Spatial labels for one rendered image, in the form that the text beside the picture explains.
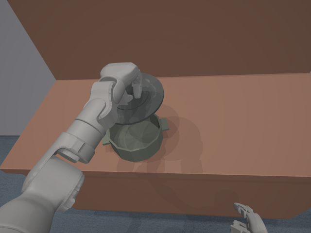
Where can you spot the left robot hand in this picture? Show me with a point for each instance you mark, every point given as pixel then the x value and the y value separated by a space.
pixel 129 74

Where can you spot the pot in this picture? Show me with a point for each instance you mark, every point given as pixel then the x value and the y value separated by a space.
pixel 139 141

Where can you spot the lid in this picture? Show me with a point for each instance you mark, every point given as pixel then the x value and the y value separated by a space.
pixel 141 109

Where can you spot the table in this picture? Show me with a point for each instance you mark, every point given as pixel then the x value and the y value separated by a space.
pixel 237 100

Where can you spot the right robot hand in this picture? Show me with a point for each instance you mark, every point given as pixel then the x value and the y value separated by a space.
pixel 253 221

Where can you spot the knob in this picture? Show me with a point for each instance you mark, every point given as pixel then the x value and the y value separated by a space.
pixel 129 89

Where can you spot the robot left forearm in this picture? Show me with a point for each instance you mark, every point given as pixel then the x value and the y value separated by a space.
pixel 79 141

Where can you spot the left robot upper arm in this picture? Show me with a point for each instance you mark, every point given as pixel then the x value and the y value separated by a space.
pixel 54 188

